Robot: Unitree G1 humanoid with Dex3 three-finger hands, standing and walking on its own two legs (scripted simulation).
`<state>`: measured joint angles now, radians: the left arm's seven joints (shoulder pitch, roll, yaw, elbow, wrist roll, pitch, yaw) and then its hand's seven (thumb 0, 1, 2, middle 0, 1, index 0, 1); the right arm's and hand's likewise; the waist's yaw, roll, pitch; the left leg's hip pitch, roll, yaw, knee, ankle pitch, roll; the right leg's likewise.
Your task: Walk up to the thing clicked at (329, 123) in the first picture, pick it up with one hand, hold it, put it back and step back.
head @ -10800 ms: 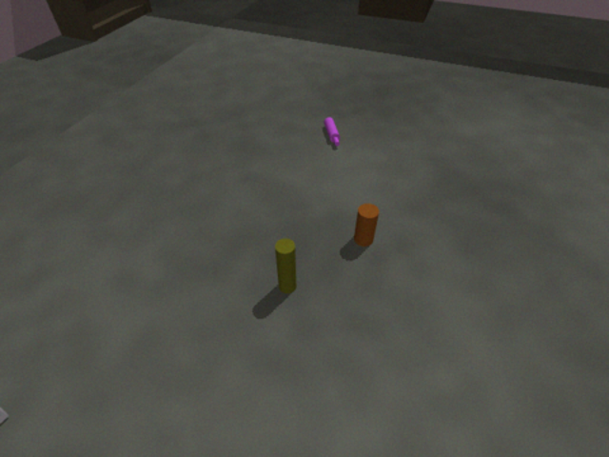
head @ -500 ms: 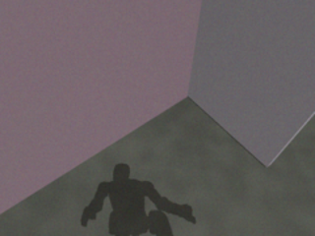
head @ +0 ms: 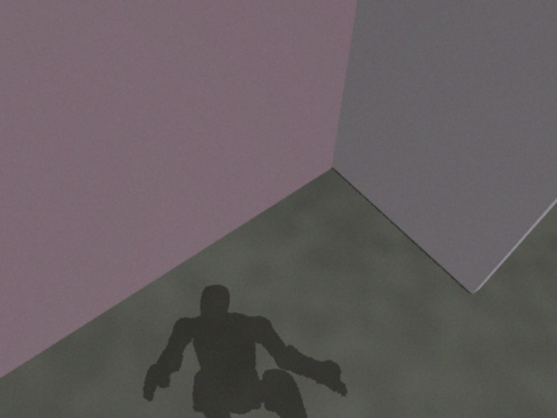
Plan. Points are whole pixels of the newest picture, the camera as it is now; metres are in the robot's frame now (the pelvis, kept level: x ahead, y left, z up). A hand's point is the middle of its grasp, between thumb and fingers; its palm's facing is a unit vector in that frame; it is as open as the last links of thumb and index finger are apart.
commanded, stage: stand
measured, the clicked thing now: out of the picture -0.97 -1.60 -0.75
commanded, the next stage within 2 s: walk up in 0.08 s
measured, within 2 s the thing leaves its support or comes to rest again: neither
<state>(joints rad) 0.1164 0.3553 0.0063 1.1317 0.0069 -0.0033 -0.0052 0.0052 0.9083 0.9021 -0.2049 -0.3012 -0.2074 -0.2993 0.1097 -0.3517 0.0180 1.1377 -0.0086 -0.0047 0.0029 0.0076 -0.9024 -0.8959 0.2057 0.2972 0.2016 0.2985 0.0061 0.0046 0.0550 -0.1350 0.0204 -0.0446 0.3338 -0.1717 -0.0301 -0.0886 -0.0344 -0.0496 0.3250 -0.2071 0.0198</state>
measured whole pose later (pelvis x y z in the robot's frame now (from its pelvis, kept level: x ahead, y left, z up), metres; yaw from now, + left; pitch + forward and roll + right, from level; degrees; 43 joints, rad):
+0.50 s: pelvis -0.02 +0.08 +0.00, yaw -25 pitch -2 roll -2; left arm 0.23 0.45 0.09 0.81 0.03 0.06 -0.02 0.01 0.91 0.90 -0.20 -0.30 -0.21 -0.30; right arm 0.13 -0.36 -0.09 0.85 -0.03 0.03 0.03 0.01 -0.90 -0.90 0.21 0.30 0.20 0.30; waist 0.00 -0.02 0.13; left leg -0.18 0.04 0.07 0.47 -0.26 0.03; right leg -0.46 0.03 0.07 1.00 -0.37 0.01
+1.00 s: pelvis -0.01 +0.05 -0.01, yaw -50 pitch -2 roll +1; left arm 0.24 0.37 0.04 0.69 0.01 0.02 -0.02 0.00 0.91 0.90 -0.21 -0.30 -0.21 -0.30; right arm 0.26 -0.39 -0.06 0.76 0.00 0.03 0.03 0.01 -0.90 -0.90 0.21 0.30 0.20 0.30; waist -0.02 0.04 0.13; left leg -0.46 0.07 0.00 1.04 -0.46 -0.02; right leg -0.22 0.09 0.10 0.54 -0.27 -0.06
